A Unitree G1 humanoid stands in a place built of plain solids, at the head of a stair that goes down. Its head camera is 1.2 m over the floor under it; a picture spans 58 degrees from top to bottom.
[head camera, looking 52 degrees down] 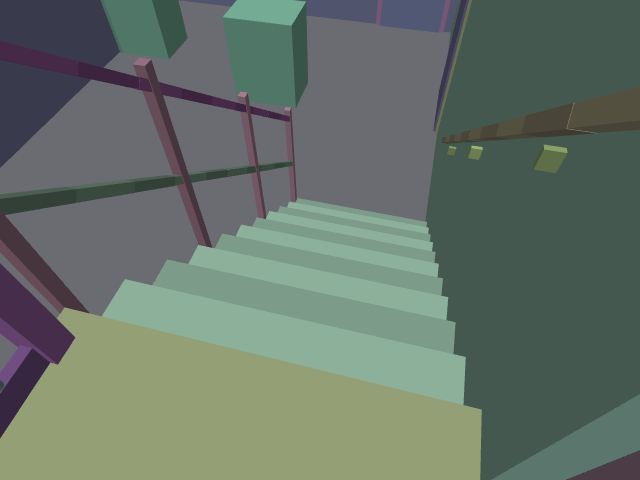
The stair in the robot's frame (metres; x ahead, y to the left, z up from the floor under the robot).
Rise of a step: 0.19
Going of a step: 0.24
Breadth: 1.27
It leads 14 degrees to the right of straight ahead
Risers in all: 11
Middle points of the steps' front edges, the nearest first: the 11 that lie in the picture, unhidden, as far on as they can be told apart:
0.51 0.18 0.00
0.74 0.13 -0.19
0.97 0.07 -0.38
1.20 0.01 -0.57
1.43 -0.05 -0.76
1.66 -0.10 -0.95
1.89 -0.16 -1.14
2.11 -0.22 -1.34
2.34 -0.28 -1.53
2.57 -0.33 -1.72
2.80 -0.39 -1.91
